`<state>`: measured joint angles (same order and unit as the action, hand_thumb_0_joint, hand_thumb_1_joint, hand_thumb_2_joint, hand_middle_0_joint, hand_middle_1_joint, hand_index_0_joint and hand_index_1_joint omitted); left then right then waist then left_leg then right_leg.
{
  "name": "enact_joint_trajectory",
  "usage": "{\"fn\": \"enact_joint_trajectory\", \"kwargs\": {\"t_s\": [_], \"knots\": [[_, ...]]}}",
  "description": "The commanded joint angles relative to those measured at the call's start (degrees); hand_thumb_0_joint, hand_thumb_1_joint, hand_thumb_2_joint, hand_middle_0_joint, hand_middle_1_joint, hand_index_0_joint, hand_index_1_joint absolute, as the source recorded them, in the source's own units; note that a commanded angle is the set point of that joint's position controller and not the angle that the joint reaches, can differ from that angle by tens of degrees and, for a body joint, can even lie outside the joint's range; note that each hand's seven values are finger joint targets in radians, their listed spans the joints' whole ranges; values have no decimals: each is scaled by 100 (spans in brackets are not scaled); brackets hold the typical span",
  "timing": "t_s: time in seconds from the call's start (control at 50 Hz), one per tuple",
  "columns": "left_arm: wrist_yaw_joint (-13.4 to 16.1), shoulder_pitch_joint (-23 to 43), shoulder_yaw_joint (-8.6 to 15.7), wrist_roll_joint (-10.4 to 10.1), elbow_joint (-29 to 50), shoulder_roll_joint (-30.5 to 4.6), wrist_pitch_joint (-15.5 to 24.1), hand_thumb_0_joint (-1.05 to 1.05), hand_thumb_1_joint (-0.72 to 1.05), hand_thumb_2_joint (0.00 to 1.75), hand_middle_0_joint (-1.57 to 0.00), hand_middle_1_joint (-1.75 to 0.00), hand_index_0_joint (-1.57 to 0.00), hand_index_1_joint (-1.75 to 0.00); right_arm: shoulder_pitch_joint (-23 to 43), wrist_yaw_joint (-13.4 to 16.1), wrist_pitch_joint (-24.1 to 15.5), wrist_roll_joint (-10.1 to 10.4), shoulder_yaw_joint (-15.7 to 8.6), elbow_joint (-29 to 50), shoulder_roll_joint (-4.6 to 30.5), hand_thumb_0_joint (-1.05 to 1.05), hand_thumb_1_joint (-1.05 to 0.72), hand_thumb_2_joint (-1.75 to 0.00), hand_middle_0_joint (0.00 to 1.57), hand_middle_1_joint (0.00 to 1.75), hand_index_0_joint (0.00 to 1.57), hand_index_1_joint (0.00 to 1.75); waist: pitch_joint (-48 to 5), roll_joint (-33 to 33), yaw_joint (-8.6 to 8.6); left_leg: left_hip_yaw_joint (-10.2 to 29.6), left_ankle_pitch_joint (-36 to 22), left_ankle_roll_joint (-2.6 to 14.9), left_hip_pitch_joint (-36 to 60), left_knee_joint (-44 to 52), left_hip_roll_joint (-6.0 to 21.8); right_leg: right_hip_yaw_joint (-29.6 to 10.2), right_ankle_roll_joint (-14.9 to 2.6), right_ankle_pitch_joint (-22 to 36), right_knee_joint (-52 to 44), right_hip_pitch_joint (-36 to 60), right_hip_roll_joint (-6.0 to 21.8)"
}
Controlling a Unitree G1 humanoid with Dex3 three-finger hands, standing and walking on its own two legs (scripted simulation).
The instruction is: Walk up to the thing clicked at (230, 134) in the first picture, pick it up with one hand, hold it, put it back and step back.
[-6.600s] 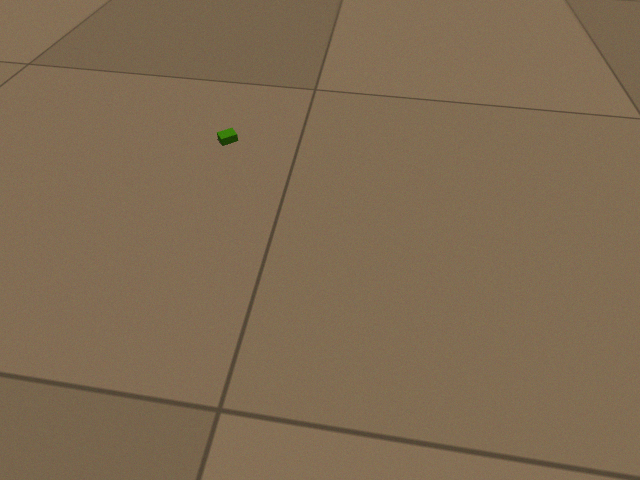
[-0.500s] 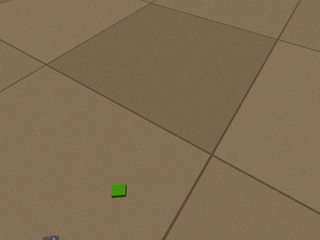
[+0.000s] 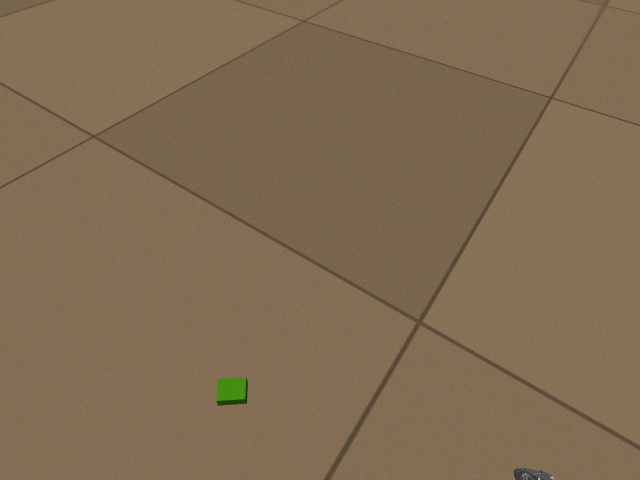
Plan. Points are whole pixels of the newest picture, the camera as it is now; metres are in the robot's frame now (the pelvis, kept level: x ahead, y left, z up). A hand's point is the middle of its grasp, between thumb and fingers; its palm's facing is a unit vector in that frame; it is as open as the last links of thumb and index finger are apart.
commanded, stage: stand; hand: left
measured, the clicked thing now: (232, 391) +0.48 +0.26 -0.76
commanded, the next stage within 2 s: none
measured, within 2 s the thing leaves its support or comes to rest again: neither
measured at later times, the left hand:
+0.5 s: hand out of the picture +0.07 +0.24 -0.16, palm faces -0.03 -0.94 -0.35, open 7.4 cm
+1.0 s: hand out of the picture +0.08 +0.24 -0.16, palm faces -0.03 -0.94 -0.34, open 7.4 cm
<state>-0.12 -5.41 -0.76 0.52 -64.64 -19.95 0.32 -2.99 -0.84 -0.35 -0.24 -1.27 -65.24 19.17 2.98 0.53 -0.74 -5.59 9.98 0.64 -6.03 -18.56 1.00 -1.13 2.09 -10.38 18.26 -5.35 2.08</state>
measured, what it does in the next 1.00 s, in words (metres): stands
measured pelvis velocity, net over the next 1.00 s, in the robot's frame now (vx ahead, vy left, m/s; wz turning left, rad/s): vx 0.00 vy -0.01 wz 0.01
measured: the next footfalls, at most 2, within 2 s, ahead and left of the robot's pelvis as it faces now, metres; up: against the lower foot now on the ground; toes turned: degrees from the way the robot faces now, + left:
none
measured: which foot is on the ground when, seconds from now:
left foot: down 0.00-1.00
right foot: down 0.00-1.00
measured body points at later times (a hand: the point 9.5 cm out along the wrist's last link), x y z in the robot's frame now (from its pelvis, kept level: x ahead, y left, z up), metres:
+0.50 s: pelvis +0.00 -0.01 +0.00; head +0.01 -0.01 +0.45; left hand +0.08 +0.29 -0.13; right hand +0.08 -0.31 -0.13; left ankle +0.00 +0.11 -0.75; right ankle +0.00 -0.14 -0.75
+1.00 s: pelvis +0.00 -0.01 +0.00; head +0.01 -0.01 +0.45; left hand +0.08 +0.29 -0.13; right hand +0.08 -0.31 -0.13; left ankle +0.00 +0.11 -0.75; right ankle +0.00 -0.14 -0.75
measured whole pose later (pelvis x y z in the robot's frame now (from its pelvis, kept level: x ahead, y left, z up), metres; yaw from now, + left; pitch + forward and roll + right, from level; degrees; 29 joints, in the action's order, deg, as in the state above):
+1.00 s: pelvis +0.00 -0.01 +0.00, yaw +1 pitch -2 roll +0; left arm -0.3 -6.1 -0.6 0.5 -64.8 -20.4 0.3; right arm -5.1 -0.6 -0.6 -0.3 -0.6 -66.1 19.8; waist 2.6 0.2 -0.6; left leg -4.5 9.4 -0.4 -5.9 -17.6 1.9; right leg 0.0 1.1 -10.0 17.0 -4.7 1.1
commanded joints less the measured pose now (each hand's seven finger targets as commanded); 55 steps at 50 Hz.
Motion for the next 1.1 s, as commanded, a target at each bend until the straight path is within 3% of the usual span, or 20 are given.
{"fn": "enact_joint_trajectory", "kwargs": {"t_s": [0.0, 0.28, 0.38, 0.78, 1.08], "knots": [[57, 209, 271, -1, 350, -1231, 150, 0, 90, 90, -20, -30, -20, -30, 284, 79, -144, -7, -196, 303, 1246, 0, -90, -90, 20, 30, 20, 30, -491, -71, 0, 731, -697, -9, 325, 394, 770, -427, -266, 757, -332, -152, 552], [54, 167, 287, -12, 337, -1213, 146, 0, 90, 90, -20, -30, -20, -30, 232, 90, -160, -20, -176, 237, 1256, 0, -90, -90, 20, 30, 20, 30, -473, 22, 27, 763, -815, -24, 378, 385, 788, -374, -274, 751, -369, -200, 539], [54, 206, 303, -8, 344, -1247, 130, 0, 90, 90, -20, -30, -20, -30, 115, 96, -143, -34, -161, 234, 1271, 0, -90, -90, 20, 30, 20, 30, -448, -48, -8, 741, -522, -18, 264, 404, 765, -428, -300, 628, -400, -153, 586], [57, 183, 282, -3, 349, -1263, 144, 0, 90, 90, -20, -30, -20, -30, 16, 102, -152, -28, -123, 239, 1280, 0, -90, -90, 20, 30, 20, 30, -463, -43, 11, 727, -787, -6, 285, 342, 778, -406, -295, 864, -407, -136, 601], [53, 92, 267, 3, 331, -1245, 142, 0, 90, 90, -20, -30, -20, -30, 46, 100, -147, -20, -127, 270, 1312, 0, -90, -90, 20, 30, 20, 30, -483, 13, 47, 780, -799, 6, 351, 365, 817, -351, -294, 708, -385, -188, 562]]}}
